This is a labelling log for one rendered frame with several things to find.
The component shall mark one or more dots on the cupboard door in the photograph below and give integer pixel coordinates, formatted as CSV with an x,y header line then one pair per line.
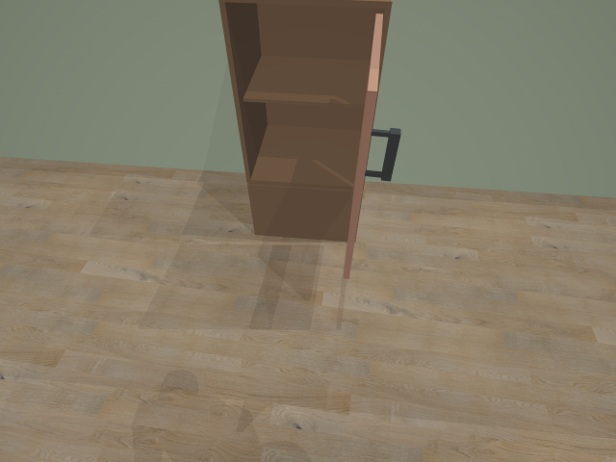
x,y
365,138

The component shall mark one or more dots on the handle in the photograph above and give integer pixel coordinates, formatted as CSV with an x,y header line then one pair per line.
x,y
390,156

